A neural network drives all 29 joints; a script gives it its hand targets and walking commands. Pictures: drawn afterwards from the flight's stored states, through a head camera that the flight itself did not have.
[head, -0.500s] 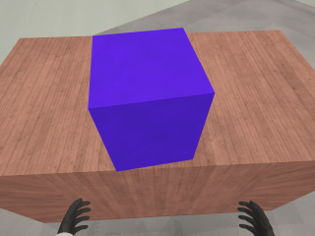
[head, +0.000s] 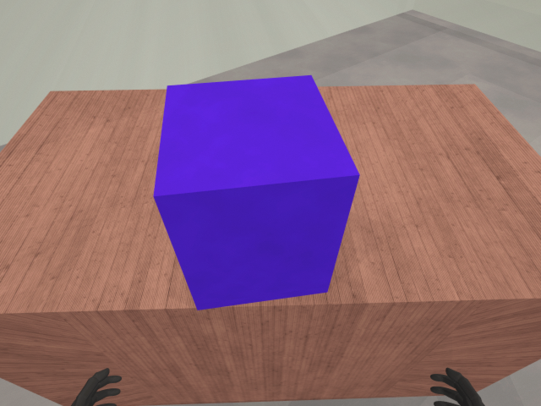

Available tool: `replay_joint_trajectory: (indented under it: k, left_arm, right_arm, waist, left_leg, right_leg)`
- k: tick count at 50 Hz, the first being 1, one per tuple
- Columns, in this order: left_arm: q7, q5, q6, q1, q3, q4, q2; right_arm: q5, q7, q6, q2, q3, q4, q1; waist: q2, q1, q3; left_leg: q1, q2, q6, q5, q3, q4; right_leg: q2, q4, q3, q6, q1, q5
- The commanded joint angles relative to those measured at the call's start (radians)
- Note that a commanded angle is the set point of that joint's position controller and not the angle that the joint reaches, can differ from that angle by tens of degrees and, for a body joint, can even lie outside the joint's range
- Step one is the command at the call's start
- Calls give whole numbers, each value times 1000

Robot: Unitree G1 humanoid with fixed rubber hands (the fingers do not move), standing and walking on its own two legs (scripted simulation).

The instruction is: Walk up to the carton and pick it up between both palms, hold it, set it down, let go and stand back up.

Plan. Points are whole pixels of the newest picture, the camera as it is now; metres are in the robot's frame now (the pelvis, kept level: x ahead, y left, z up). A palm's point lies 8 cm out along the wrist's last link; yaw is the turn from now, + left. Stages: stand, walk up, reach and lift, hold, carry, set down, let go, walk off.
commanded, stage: stand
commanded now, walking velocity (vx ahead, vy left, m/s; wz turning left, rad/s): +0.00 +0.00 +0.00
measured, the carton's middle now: (252, 196) +0.42 +0.05 +0.09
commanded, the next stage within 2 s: none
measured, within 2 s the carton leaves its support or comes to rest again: neither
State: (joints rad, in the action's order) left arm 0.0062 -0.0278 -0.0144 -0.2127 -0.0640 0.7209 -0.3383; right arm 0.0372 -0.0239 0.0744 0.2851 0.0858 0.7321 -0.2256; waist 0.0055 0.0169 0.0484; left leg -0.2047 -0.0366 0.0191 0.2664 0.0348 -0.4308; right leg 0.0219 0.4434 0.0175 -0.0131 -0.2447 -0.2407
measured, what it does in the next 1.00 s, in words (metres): stands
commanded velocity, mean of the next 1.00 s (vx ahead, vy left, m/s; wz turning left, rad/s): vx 0.00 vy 0.00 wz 0.00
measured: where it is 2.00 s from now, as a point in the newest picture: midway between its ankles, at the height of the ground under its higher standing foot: outside the picture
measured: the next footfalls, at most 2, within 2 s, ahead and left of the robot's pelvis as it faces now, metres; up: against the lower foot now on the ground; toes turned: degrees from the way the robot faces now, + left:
none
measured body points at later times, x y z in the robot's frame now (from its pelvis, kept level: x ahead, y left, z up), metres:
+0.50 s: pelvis -0.01 +0.00 +0.00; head -0.02 +0.00 +0.45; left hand +0.10 +0.30 -0.10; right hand +0.12 -0.29 -0.10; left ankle -0.03 +0.13 -0.74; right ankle -0.01 -0.11 -0.74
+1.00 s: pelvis -0.03 +0.00 +0.00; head -0.05 +0.00 +0.45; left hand +0.07 +0.31 -0.11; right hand +0.08 -0.30 -0.11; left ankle -0.03 +0.13 -0.74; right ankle -0.01 -0.11 -0.74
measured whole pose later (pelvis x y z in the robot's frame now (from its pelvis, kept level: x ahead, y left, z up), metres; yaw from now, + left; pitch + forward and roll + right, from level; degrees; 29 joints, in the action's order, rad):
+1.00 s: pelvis -0.03 +0.00 +0.00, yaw +0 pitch +0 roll +0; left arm 0.00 -0.03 -0.05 -0.21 -0.06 0.95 -0.35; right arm 0.04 -0.02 0.04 0.31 0.09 0.89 -0.23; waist 0.01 0.01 0.07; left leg -0.20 -0.04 0.02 0.23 0.03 -0.43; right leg 0.02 0.45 0.02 -0.02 -0.24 -0.21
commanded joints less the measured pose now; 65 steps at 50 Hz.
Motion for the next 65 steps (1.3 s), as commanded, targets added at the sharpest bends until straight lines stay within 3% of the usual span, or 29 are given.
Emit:
replay_joint_trajectory:
  k: [1, 5, 7, 8, 9, 12, 14, 17, 18, 21, 24, 28, 30, 31, 33, 34, 39, 41, 43, 46, 47, 48, 52, 54, 56, 58, 59, 60, 65]
  left_arm:
    - [-7, 80, -52, 29, -27, -22, -172]
    - [-6, 74, -54, 23, -37, -3, -195]
    - [0, 77, -58, 29, -32, 7, -196]
    - [-2, 84, -48, 34, -36, 21, -210]
    - [2, 85, -51, 35, -38, 13, -212]
    - [3, 82, -47, 39, -40, 33, -221]
    - [-1, 80, -55, 48, -36, 43, -213]
    - [-3, 76, -71, 3, -21, 61, -187]
    - [-2, 75, -73, 57, -31, 66, -206]
    - [0, 79, -58, 55, -26, 85, -195]
    - [1, 74, -57, 49, -24, 95, -223]
    - [3, 75, -61, 65, -10, 107, -198]
    - [-2, 63, -57, 35, -22, 112, -207]
    - [3, 68, -61, 27, -23, 123, -230]
    - [-2, 72, -56, 36, -21, 136, -224]
    - [1, 79, -56, 44, -25, 135, -231]
    - [8, 71, -64, 54, -21, 154, -234]
    - [2, 57, -58, 71, -20, 158, -220]
    - [-2, 64, -55, 74, -26, 169, -240]
    - [-5, 74, -53, 62, -21, 172, -246]
    - [1, 71, -55, 78, -20, 181, -226]
    - [-1, 66, -59, 76, -9, 179, -224]
    - [2, 65, -60, 60, -16, 192, -210]
    - [2, 58, -55, 52, -15, 211, -220]
    - [3, 69, -56, 66, -20, 213, -239]
    - [-1, 63, -60, 79, -8, 216, -223]
    - [-4, 66, -58, 77, -15, 219, -246]
    - [0, 71, -51, 100, -18, 216, -212]
    - [2, 68, -53, 70, -13, 217, -225]
  right_arm:
    - [-98, 16, -8, 229, 31, -49, 11]
    - [-88, 17, -10, 227, 30, -51, -2]
    - [-88, 17, -14, 230, 28, -35, 3]
    - [-89, 20, -16, 221, 25, -36, -6]
    - [-87, 18, -13, 226, 23, -45, 2]
    - [-76, 17, -23, 260, 36, -35, -6]
    - [-81, 24, -19, 233, 25, -38, -7]
    - [-87, 28, -16, 233, 14, -25, -3]
    - [-77, 26, -19, 240, 16, -19, 8]
    - [-87, 23, -19, 254, 23, 3, 23]
    - [-82, 23, -29, 240, 19, 15, 11]
    - [-87, 27, -23, 256, 21, 30, 27]
    - [-89, 25, -25, 259, 28, 32, 26]
    - [-71, 27, -26, 240, 23, 45, 14]
    - [-89, 20, -29, 258, 26, 48, 14]
    - [-77, 21, -29, 231, 14, 63, 25]
    - [-88, 14, -28, 241, 21, 77, -4]
    - [-81, 17, -23, 238, 17, 77, 41]
    - [-84, 20, -25, 245, 10, 109, -2]
    - [-87, 23, -28, 261, 25, 118, 10]
    - [-85, 22, -26, 260, 18, 134, 42]
    - [-80, 20, -27, 231, 14, 117, 49]
    - [-77, 23, -22, 258, 15, 129, 41]
    - [-72, 26, -28, 240, 12, 146, 39]
    - [-76, 27, -31, 256, 19, 151, 44]
    - [-76, 28, -33, 237, 3, 150, 51]
    - [-61, 27, -29, 232, 5, 157, 28]
    - [-81, 23, -27, 252, 13, 163, 28]
    - [-72, 18, -38, 261, 11, 165, 20]
  waist:
    - [52, -8, 58]
    - [84, 3, 118]
    - [15, 5, 56]
    - [85, -3, 123]
    - [15, -3, 53]
    - [3, -15, 52]
    - [73, -18, 64]
    - [-21, -1, 36]
    - [94, -21, 78]
    - [-29, -9, 83]
    - [59, -5, 85]
    - [51, -5, 16]
    - [-10, -12, 39]
    - [65, 0, 52]
    - [12, -5, 8]
    - [68, -3, 29]
    - [80, -17, 27]
    - [26, -15, 12]
    - [86, -16, -29]
    - [56, -23, -10]
    - [-17, -9, -47]
    - [45, -31, -9]
    - [6, -8, -31]
    - [30, -17, -40]
    - [72, -21, -15]
    - [23, -10, -56]
    - [86, -25, -58]
    - [-16, -27, -33]
    - [105, 2, -119]
  left_leg:
    - [13, -39, -65, -141, -77, -17]
    - [42, -47, -66, -200, -73, -28]
    - [50, -47, -58, -211, -64, -8]
    - [87, -68, -72, -261, -69, -20]
    - [49, -51, -68, -251, -67, -26]
    - [52, -59, -58, -241, -64, -12]
    - [52, -76, -68, -214, -93, -1]
    - [26, -66, -74, -216, -85, 24]
    - [69, -78, -77, -214, -92, 16]
    - [51, -83, -71, -233, -88, 16]
    - [73, -80, -84, -267, -94, 12]
    - [37, -78, -74, -213, -99, 24]
    - [57, -68, -65, -215, -71, 28]
    - [57, -64, -63, -193, -93, 21]
    - [65, -60, -61, -173, -83, 29]
    - [80, -70, -54, -136, -89, 30]
    - [67, -66, -58, -127, -94, 45]
    - [69, -75, -67, -137, -109, 41]
    - [46, -72, -59, -117, -99, 64]
    - [51, -64, -64, -85, -92, 40]
    - [24, -77, -75, -97, -87, 47]
    - [37, -84, -74, -83, -123, 60]
    - [21, -89, -69, -140, -101, 55]
    - [39, -79, -67, -108, -120, 60]
    - [30, -86, -68, -146, -122, 60]
    - [31, -77, -58, -47, -109, 66]
    - [59, -69, -58, -34, -123, 79]
    - [67, -80, -73, -52, -119, 80]
    - [17, -58, -51, -47, -94, 64]
  right_leg:
    - [-116, -16, 77, -13, 64, 261]
    - [-143, 6, 114, -29, 109, 357]
    - [-123, -33, 108, -32, 80, 344]
    - [-117, -20, 91, -25, 124, 379]
    - [-111, -13, 89, -21, 92, 379]
    - [-103, -20, 76, -10, 66, 295]
    - [-116, -36, 91, -20, 75, 302]
    - [-119, -29, 112, -34, 93, 308]
    - [-131, -25, 105, -39, 93, 323]
    - [-116, -38, 93, -37, 99, 267]
    - [-134, -39, 101, -34, 137, 356]
    - [-118, -64, 105, -29, 77, 318]
    - [-126, -73, 117, -33, 88, 285]
    - [-131, -54, 122, -38, 91, 287]
    - [-133, -83, 126, -30, 59, 189]
    - [-113, -102, 124, -37, 53, 174]
    - [-135, -120, 135, -35, 53, 155]
    - [-129, -118, 133, -29, 33, 134]
    - [-113, -126, 130, -26, 22, 114]
    - [-123, -144, 148, -25, 43, 75]
    - [-135, -145, 177, -43, 24, 135]
    - [-122, -123, 124, -33, 39, 143]
    - [-140, -107, 144, -35, 60, 244]
    - [-134, -139, 144, -7, 44, 119]
    - [-135, -107, 121, -32, 70, 206]
    - [-145, -160, 176, -27, 21, 93]
    - [-138, -167, 188, -33, 6, 71]
    - [-135, -148, 156, -33, 23, 87]
    - [-135, -197, 174, -1, -3, 21]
